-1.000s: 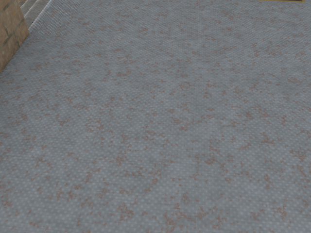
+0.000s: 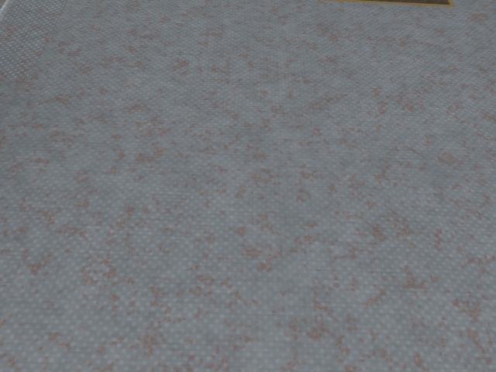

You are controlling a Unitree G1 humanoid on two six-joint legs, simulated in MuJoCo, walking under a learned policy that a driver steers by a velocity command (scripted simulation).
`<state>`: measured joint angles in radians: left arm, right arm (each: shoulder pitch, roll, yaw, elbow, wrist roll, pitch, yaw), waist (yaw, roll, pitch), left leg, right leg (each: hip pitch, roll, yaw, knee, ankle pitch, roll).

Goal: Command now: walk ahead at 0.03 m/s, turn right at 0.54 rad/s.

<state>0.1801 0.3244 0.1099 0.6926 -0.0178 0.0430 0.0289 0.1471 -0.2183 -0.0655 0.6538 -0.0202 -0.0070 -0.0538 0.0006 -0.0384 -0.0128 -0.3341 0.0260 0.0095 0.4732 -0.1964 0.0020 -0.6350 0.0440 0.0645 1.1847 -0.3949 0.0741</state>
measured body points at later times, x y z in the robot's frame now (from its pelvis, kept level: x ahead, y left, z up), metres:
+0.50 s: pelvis -0.02 -0.06 +0.00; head +0.01 -0.09 +0.45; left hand +0.21 +0.17 -0.07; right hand +0.06 -0.37 -0.11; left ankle +0.04 +0.10 -0.67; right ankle -0.01 -0.14 -0.74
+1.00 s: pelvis -0.03 -0.03 +0.00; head +0.00 -0.03 +0.45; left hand +0.25 +0.12 -0.10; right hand -0.06 -0.33 -0.09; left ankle +0.03 +0.08 -0.74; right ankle -0.11 -0.15 -0.69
